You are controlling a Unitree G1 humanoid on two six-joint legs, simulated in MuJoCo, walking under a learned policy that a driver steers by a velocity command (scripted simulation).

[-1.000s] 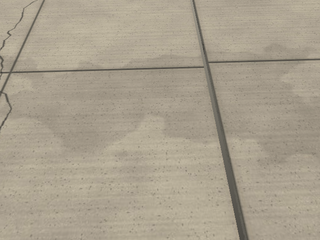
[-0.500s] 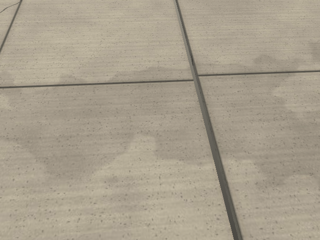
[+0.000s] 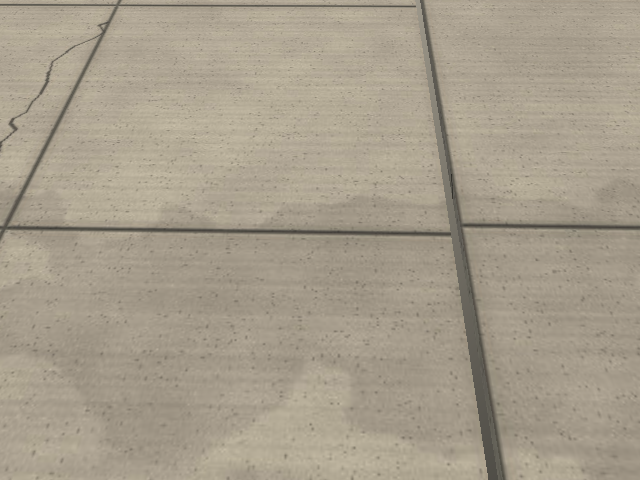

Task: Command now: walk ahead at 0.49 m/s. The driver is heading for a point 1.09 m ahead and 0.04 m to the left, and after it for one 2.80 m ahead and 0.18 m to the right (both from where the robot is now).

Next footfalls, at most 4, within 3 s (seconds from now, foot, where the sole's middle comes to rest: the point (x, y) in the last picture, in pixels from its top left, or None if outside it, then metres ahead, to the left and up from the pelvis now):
0.24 left None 0.33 0.16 -0.78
0.78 right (394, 423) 0.64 -0.08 -0.78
1.34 left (296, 301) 0.96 0.15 -0.78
1.80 right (382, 248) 1.14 -0.07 -0.78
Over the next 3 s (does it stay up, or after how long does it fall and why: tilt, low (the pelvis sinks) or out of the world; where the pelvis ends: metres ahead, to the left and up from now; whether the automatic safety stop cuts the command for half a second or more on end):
stays up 1.05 0.06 -0.01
